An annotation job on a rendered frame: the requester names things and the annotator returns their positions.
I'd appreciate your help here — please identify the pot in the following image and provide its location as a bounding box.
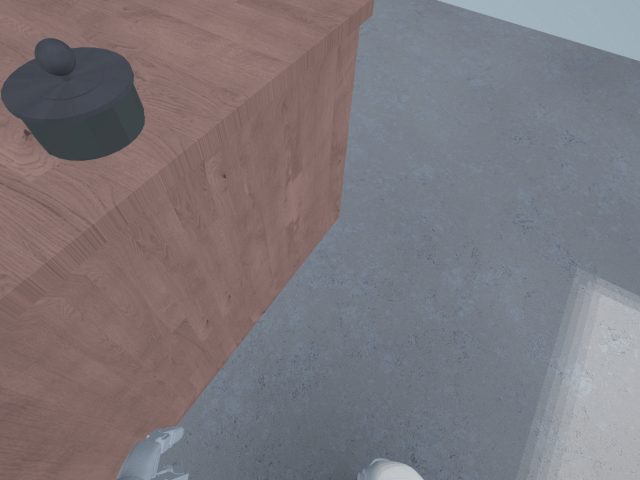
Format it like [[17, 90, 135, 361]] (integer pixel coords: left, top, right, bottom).
[[21, 84, 145, 161]]

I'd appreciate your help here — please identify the lid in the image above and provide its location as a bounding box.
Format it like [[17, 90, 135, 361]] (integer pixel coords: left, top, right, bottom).
[[1, 47, 134, 124]]

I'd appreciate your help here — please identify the right robot shin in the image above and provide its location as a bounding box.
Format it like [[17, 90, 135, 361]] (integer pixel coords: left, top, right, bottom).
[[369, 458, 389, 466]]

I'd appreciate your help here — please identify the table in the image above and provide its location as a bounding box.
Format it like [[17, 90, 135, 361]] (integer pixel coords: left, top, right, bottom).
[[0, 0, 375, 480]]

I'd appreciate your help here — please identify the robot right thigh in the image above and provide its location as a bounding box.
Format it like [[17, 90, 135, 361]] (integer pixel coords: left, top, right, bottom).
[[357, 460, 424, 480]]

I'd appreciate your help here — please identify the left robot hand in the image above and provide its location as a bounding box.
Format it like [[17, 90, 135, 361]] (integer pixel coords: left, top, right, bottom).
[[116, 426, 189, 480]]

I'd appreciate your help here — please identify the knob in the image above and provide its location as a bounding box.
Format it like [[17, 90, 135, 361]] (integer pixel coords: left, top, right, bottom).
[[34, 38, 76, 76]]

